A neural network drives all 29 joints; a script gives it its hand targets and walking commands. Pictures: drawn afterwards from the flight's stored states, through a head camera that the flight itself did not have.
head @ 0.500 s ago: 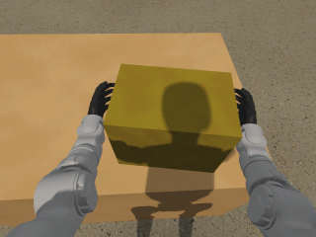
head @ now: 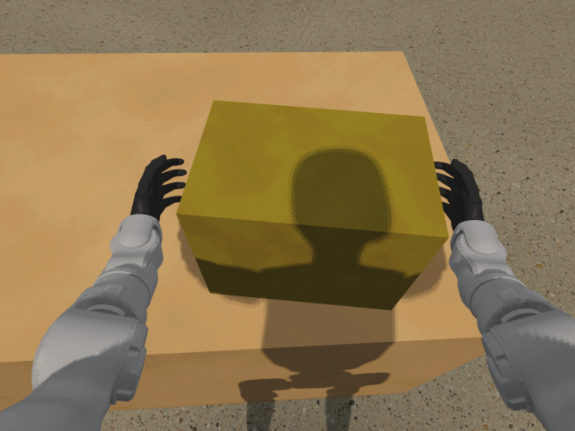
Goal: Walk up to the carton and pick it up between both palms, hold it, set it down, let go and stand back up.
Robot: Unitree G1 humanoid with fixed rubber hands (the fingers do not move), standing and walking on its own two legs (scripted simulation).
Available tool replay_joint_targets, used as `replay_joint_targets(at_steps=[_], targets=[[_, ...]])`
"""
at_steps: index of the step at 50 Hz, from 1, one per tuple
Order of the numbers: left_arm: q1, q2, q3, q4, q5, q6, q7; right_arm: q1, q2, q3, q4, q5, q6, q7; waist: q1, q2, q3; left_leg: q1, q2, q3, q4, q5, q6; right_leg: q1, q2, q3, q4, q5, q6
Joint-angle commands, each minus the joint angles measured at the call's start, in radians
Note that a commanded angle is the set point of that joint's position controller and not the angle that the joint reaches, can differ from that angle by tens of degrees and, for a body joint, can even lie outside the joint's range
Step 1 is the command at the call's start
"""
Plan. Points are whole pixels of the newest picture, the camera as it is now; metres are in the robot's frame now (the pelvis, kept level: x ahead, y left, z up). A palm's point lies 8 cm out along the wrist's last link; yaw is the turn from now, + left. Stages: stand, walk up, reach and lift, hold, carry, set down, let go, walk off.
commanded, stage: set down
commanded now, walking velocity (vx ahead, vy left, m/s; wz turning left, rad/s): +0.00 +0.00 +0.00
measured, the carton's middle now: (308, 212) +0.44 -0.01 +0.02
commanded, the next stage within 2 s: none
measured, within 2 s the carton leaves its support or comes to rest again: neither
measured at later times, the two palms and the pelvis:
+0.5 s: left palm (141, 254) +0.35 +0.21 +0.05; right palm (481, 269) +0.32 -0.22 +0.06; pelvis -0.05 -0.01 +0.00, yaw +2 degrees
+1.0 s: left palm (108, 318) +0.27 +0.24 +0.03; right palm (489, 326) +0.26 -0.22 +0.04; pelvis -0.02 -0.01 +0.02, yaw +1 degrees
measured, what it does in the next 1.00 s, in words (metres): stands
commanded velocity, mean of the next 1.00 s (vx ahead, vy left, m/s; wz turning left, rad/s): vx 0.00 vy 0.00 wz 0.00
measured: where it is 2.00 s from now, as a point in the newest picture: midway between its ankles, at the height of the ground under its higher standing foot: outside the picture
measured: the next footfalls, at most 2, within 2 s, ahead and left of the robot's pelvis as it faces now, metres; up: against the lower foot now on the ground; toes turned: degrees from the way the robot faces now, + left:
none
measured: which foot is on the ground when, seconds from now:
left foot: down 0.00-1.00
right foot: down 0.00-1.00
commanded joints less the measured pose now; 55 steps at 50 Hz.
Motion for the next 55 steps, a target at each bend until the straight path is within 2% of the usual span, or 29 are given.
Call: replay_joint_targets(at_steps=[1,2,3,4,7,10,11,13,14,16,17,18,20,22,24,25,28,30,35,36,39,43,46,48,49,51,52,53,55], targets=[[-0.170,0.146,0.028,-0.374,-0.008,0.001,-0.026,-0.159,-0.233,0.034,-0.298,0.034,-0.032,0.014,-0.013,0.063,-0.665,0.513,-0.073,0.004,0.022,0.719,-0.058,0.365,0.011,-0.004,-0.027,0.742,0.070],[-0.189,0.164,0.035,-0.398,-0.011,0.003,-0.026,-0.173,-0.236,0.023,-0.332,0.030,-0.021,0.014,-0.019,0.062,-0.652,0.467,-0.078,0.006,0.010,0.648,-0.050,0.380,0.003,0.006,-0.029,0.709,0.074],[-0.160,0.169,0.044,-0.420,-0.017,0.017,-0.032,-0.158,-0.235,0.031,-0.380,0.032,-0.008,0.013,-0.019,0.026,-0.626,0.435,-0.082,0.008,-0.007,0.598,-0.033,0.431,-0.006,0.016,-0.032,0.713,0.081],[-0.189,0.178,0.041,-0.423,-0.028,0.027,-0.034,-0.191,-0.247,0.002,-0.408,0.029,0.013,0.011,-0.038,0.007,-0.584,0.405,-0.081,0.007,-0.020,0.516,-0.023,0.414,-0.012,0.019,-0.040,0.645,0.086],[-0.270,0.214,0.030,-0.447,-0.064,0.036,-0.030,-0.240,-0.217,-0.036,-0.506,0.015,0.067,0.003,-0.064,-0.036,-0.510,0.329,-0.083,0.010,-0.049,0.281,0.013,0.380,-0.032,0.038,-0.063,0.404,0.088],[-0.299,0.236,-0.003,-0.399,-0.117,0.039,-0.024,-0.258,-0.195,-0.066,-0.570,-0.001,0.124,0.001,-0.062,-0.064,-0.469,0.306,-0.084,0.022,-0.072,0.119,0.034,0.335,-0.037,0.047,-0.072,0.157,0.077],[-0.268,0.235,-0.009,-0.405,-0.132,0.038,-0.023,-0.225,-0.178,-0.058,-0.593,0.005,0.134,0.001,-0.053,-0.065,-0.487,0.306,-0.086,0.021,-0.066,0.118,0.038,0.335,-0.040,0.059,-0.068,0.136,0.072],[-0.282,0.234,-0.013,-0.347,-0.140,0.045,-0.022,-0.210,-0.167,-0.063,-0.565,0.003,0.163,-0.003,-0.049,-0.051,-0.470,0.305,-0.085,0.022,-0.069,0.071,0.036,0.320,-0.047,0.065,-0.054,0.067,0.065],[-0.280,0.241,-0.008,-0.290,-0.137,0.055,-0.026,-0.223,-0.159,-0.060,-0.557,-0.001,0.180,-0.004,-0.029,-0.047,-0.456,0.306,-0.085,0.025,-0.075,0.052,0.038,0.310,-0.049,0.070,-0.059,0.023,0.063],[-0.223,0.237,0.003,-0.272,-0.113,0.079,-0.035,-0.150,-0.148,-0.045,-0.522,0.005,0.201,-0.010,-0.011,-0.006,-0.420,0.331,-0.087,0.024,-0.084,0.061,0.035,0.339,-0.053,0.077,-0.062,0.019,0.055],[-0.192,0.217,-0.005,-0.270,-0.097,0.094,-0.042,-0.111,-0.150,-0.050,-0.489,0.000,0.204,-0.014,-0.018,0.020,-0.378,0.362,-0.085,0.013,-0.092,0.058,0.028,0.329,-0.051,0.067,-0.065,0.002,0.048],[-0.186,0.216,0.008,-0.253,-0.080,0.100,-0.045,-0.094,-0.140,-0.040,-0.472,0.004,0.209,-0.015,0.003,0.048,-0.343,0.374,-0.087,0.013,-0.098,0.046,0.022,0.324,-0.054,0.071,-0.077,-0.025,0.047],[-0.125,0.201,0.009,-0.287,-0.051,0.117,-0.053,-0.049,-0.140,-0.044,-0.469,-0.004,0.201,-0.021,0.008,0.080,-0.295,0.425,-0.087,-0.001,-0.113,0.055,0.010,0.320,-0.049,0.057,-0.095,-0.011,0.040],[-0.188,0.227,0.024,-0.316,-0.032,0.117,-0.048,-0.094,-0.143,-0.081,-0.472,-0.025,0.203,-0.024,0.006,0.108,-0.262,0.416,-0.087,0.000,-0.125,-0.007,-0.002,0.298,-0.048,0.054,-0.114,-0.086,0.033],[-0.172,0.237,0.025,-0.370,-0.033,0.104,-0.035,-0.078,-0.162,-0.131,-0.502,-0.052,0.187,-0.021,-0.008,0.099,-0.254,0.443,-0.084,-0.008,-0.130,-0.020,-0.011,0.283,-0.040,0.039,-0.124,-0.088,0.032],[-0.235,0.242,0.007,-0.400,-0.053,0.087,-0.025,-0.147,-0.159,-0.147,-0.545,-0.070,0.183,-0.021,-0.017,0.090,-0.268,0.429,-0.086,-0.010,-0.122,-0.059,-0.012,0.258,-0.039,0.033,-0.121,-0.127,0.029],[-0.114,0.237,0.008,-0.518,-0.073,0.058,-0.006,-0.018,-0.143,-0.165,-0.595,-0.084,0.159,-0.012,-0.030,0.076,-0.289,0.484,-0.082,-0.016,-0.131,-0.036,-0.018,0.285,-0.032,0.021,-0.132,-0.076,0.026],[-0.074,0.225,-0.012,-0.512,-0.102,0.049,-0.003,0.015,-0.132,-0.164,-0.601,-0.086,0.163,-0.004,-0.036,0.059,-0.292,0.490,-0.081,-0.015,-0.140,-0.030,-0.011,0.290,-0.035,0.023,-0.133,-0.072,0.023],[0.188,0.178,0.018,-0.564,-0.068,0.083,-0.045,0.245,-0.108,-0.116,-0.650,-0.078,0.149,-0.008,-0.022,0.013,-0.195,0.570,-0.083,-0.011,-0.172,0.098,-0.003,0.395,-0.029,0.045,-0.171,0.048,0.033],[0.147,0.187,0.017,-0.557,-0.073,0.084,-0.047,0.191,-0.104,-0.125,-0.668,-0.090,0.158,-0.010,-0.015,0.014,-0.158,0.547,-0.085,-0.001,-0.174,0.066,-0.001,0.390,-0.033,0.048,-0.183,0.000,0.031],[0.184,0.196,0.017,-0.609,-0.078,0.093,-0.050,0.222,-0.091,-0.143,-0.737,-0.109,0.159,-0.017,-0.008,0.023,-0.071,0.536,-0.084,0.003,-0.198,0.042,-0.005,0.407,-0.035,0.047,-0.203,-0.018,0.029],[0.249,0.220,0.051,-0.743,-0.071,0.076,-0.035,0.319,-0.060,-0.173,-0.814,-0.138,0.148,-0.022,0.003,0.027,-0.061,0.567,-0.084,0.018,-0.218,0.059,-0.008,0.464,-0.032,0.058,-0.219,0.015,0.029],[0.419,0.191,0.080,-0.824,-0.040,0.087,-0.029,0.480,-0.047,-0.164,-0.824,-0.130,0.145,-0.012,0.022,0.056,-0.018,0.639,-0.077,0.008,-0.252,0.117,-0.018,0.526,-0.027,0.069,-0.245,0.075,0.019],[0.514,0.189,0.116,-0.859,-0.011,0.100,-0.031,0.558,-0.041,-0.165,-0.843,-0.132,0.137,-0.016,0.042,0.056,0.006,0.666,-0.080,0.016,-0.268,0.188,-0.023,0.588,-0.025,0.076,-0.260,0.140,0.018],[0.615,0.167,0.126,-0.894,0.010,0.112,-0.035,0.653,-0.035,-0.163,-0.843,-0.139,0.128,-0.018,0.037,0.046,0.029,0.708,-0.080,0.009,-0.278,0.223,-0.022,0.608,-0.021,0.077,-0.275,0.181,0.020],[0.610,0.181,0.142,-0.914,0.022,0.128,-0.038,0.638,-0.034,-0.181,-0.882,-0.149,0.128,-0.025,0.049,0.056,0.050,0.689,-0.085,0.018,-0.291,0.226,-0.023,0.625,-0.021,0.082,-0.286,0.173,0.018],[0.702,0.153,0.141,-0.976,0.034,0.137,-0.040,0.719,-0.030,-0.183,-0.916,-0.155,0.116,-0.025,0.045,0.052,0.062,0.728,-0.085,0.012,-0.301,0.270,-0.024,0.644,-0.014,0.075,-0.296,0.222,0.016],[0.708,0.157,0.145,-0.990,0.033,0.147,-0.039,0.713,-0.033,-0.193,-0.938,-0.166,0.115,-0.026,0.048,0.059,0.076,0.712,-0.090,0.013,-0.309,0.265,-0.023,0.648,-0.015,0.078,-0.306,0.208,0.017],[0.822,0.134,0.138,-1.122,0.035,0.145,-0.034,0.811,-0.031,-0.207,-1.037,-0.177,0.094,-0.025,0.048,0.058,0.077,0.761,-0.090,0.011,-0.313,0.332,-0.030,0.672,-0.007,0.068,-0.314,0.262,0.016]])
